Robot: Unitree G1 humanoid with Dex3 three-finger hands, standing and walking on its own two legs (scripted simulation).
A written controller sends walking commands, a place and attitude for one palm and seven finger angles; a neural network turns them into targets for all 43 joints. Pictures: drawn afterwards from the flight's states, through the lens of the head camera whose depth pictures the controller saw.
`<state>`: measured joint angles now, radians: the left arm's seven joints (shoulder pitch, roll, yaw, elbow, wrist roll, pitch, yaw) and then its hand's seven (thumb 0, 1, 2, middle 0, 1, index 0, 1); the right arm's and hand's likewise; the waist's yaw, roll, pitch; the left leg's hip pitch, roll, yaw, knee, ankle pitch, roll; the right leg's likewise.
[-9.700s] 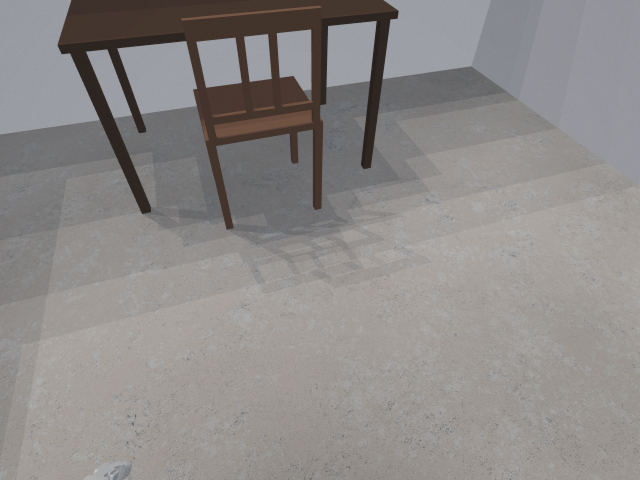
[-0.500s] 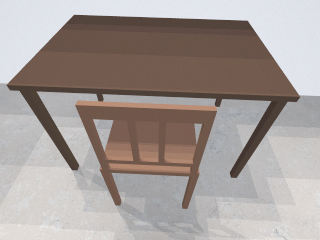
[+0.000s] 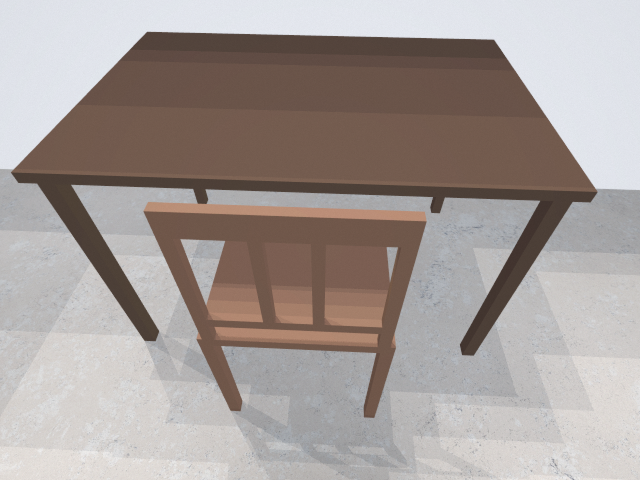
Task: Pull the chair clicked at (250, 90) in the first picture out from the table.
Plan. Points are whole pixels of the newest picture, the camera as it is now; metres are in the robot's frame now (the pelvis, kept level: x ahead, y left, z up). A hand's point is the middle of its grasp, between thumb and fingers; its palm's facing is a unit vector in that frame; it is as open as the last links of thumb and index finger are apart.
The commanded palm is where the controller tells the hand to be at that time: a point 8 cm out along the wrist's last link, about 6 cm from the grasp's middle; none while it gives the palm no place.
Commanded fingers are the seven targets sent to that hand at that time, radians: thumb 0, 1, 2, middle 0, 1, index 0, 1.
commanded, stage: look again from close up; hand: left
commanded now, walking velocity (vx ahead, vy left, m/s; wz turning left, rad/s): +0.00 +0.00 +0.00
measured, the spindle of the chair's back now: (263, 283) +0.47 +0.14 -0.11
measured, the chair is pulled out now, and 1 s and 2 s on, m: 0.00 0.00 0.00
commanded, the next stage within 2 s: raise the hand toward the chair's back in 1.26 s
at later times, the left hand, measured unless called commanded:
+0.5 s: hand out of the picture -0.04 +0.13 -0.17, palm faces +0.05 -0.98 -0.16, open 7.3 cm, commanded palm none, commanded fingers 0.00 0.90 0.90 -0.20 -0.30 -0.20 -0.30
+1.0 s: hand out of the picture -0.05 +0.12 -0.17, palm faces +0.06 -0.98 -0.16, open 7.3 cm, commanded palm none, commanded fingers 0.00 0.90 0.90 -0.20 -0.30 -0.20 -0.30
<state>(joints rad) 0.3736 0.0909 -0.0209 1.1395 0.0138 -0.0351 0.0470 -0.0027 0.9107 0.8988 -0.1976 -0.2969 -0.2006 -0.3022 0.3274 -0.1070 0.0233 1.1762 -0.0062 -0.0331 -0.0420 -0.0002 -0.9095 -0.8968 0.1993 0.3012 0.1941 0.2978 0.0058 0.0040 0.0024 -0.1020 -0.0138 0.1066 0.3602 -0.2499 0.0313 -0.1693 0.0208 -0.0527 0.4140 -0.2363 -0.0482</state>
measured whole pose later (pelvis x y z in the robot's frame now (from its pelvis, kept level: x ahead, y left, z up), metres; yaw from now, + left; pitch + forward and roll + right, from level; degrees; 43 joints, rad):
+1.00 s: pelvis +0.00 -0.03 +0.00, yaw +0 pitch -1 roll +1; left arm 0.39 0.09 -0.02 1.14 0.01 -0.04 0.05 0.00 0.91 0.90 -0.20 -0.30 -0.20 -0.30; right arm 0.35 -0.10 0.02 1.17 -0.01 -0.02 -0.05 0.00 -0.91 -0.90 0.20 0.30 0.19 0.30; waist 0.01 0.01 -0.01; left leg -0.11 0.02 0.09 0.37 -0.25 -0.01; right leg -0.16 0.06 -0.07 0.40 -0.23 -0.08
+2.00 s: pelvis -0.05 +0.00 -0.11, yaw +4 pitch +15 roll -2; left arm 0.51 0.18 0.02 -0.08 -0.18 -0.62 -0.12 0.01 0.36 0.67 -0.14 -0.21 -0.14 -0.22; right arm 0.08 -0.21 0.01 0.48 -0.02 -0.20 0.00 0.01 -0.91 -0.90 0.20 0.30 0.20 0.30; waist 0.07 0.02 -0.13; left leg -0.95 0.00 0.00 1.25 -0.56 0.04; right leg -0.94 -0.02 -0.16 1.19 -0.52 -0.07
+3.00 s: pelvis -0.03 +0.02 -0.08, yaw +4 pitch +15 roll -3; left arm 0.30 0.28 0.22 0.05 -0.28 -0.41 -0.28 -0.02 -0.49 0.30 -0.06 -0.08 -0.07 -0.08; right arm 0.24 -0.24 0.02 0.54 0.02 -0.20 -0.06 0.01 -0.90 -0.90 0.21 0.30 0.20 0.30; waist -0.01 0.02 -0.13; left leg -0.82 0.00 0.01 1.08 -0.52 0.05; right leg -0.80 -0.01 -0.15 1.00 -0.46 -0.03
